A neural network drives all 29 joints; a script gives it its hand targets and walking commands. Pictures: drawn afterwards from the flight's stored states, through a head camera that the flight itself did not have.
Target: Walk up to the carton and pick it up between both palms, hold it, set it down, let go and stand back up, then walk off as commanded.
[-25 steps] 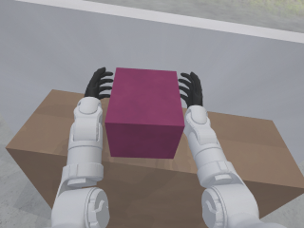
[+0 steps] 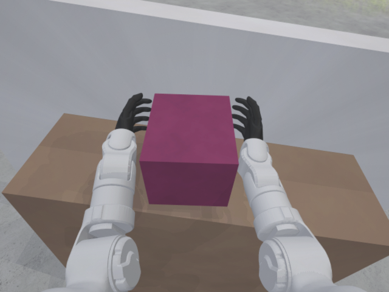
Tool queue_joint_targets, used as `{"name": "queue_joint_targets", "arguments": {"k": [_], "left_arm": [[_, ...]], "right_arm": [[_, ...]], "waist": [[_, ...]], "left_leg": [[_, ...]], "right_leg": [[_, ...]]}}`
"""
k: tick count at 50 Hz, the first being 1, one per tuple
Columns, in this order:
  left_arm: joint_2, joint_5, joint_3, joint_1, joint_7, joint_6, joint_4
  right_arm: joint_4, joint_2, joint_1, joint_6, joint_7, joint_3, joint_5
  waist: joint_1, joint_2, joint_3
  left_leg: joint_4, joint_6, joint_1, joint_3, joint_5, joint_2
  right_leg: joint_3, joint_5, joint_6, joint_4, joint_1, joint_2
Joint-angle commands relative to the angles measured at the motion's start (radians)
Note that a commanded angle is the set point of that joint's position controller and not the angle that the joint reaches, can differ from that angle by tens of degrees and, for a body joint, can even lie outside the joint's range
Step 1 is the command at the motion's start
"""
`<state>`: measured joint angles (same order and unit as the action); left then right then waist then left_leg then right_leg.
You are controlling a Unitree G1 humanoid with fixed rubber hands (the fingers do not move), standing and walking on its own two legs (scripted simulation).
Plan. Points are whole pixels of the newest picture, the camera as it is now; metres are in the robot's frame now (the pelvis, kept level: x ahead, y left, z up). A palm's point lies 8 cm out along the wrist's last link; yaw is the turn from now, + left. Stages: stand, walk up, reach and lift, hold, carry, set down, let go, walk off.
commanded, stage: set down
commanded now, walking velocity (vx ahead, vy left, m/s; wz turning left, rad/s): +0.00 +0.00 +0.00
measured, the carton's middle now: (190, 148) +0.39 -0.01 +0.10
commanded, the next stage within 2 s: none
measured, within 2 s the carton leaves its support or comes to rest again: neither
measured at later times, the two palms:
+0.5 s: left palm (129, 134) +0.41 +0.12 +0.12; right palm (250, 141) +0.39 -0.14 +0.13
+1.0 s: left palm (132, 139) +0.41 +0.11 +0.11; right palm (251, 148) +0.38 -0.15 +0.12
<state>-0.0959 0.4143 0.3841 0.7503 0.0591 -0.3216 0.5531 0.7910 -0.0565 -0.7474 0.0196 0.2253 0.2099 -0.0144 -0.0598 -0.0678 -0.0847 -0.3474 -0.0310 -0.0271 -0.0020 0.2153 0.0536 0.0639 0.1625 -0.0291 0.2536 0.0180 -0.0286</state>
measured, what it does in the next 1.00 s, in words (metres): stands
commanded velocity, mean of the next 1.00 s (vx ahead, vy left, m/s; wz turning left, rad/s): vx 0.00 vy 0.00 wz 0.00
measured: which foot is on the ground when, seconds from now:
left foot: down 0.00-1.00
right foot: down 0.00-1.00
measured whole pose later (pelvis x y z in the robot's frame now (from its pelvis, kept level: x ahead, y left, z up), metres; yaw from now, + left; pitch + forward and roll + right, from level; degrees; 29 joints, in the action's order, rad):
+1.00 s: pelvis +0.00 +0.00 +0.00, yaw +0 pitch -5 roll -1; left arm -0.10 0.41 0.41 0.75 0.06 -0.22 0.71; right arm 0.83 -0.10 -0.69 0.08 0.22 0.31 -0.12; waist -0.06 -0.07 -0.08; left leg -0.35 -0.03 -0.03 0.00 0.22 0.05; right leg 0.06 0.16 -0.03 0.25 0.02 -0.03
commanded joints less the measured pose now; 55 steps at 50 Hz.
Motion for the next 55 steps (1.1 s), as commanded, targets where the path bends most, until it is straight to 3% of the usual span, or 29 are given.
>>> {"name": "queue_joint_targets", "arguments": {"k": [1, 8, 55], "left_arm": [[-0.446, -0.125, -0.370, 0.612, 0.144, 0.076, -0.052], [-0.445, -0.118, -0.364, 0.584, 0.146, 0.077, -0.046], [-0.455, -0.050, -0.272, 0.554, 0.154, 0.203, 0.148]], "right_arm": [[-0.116, -0.555, -0.517, 0.058, -0.110, -0.220, -0.102], [-0.112, -0.553, -0.494, 0.057, -0.109, -0.213, -0.107], [-0.005, -0.593, -0.431, 0.142, -0.141, -0.068, -0.254]], "waist": [[-0.112, 0.075, 0.461], [-0.118, 0.084, 0.458], [-0.104, 0.098, 0.386]], "left_leg": [[0.075, -0.004, 0.014, 0.113, -0.291, -0.108], [0.073, -0.007, 0.010, 0.114, -0.313, -0.104], [0.086, -0.001, -0.046, 0.131, -0.214, -0.088]], "right_leg": [[0.047, -0.527, -0.059, 0.035, 0.241, 0.048], [0.047, -0.559, -0.059, 0.042, 0.233, 0.050], [0.049, -0.423, -0.054, 0.031, 0.145, 0.048]]}}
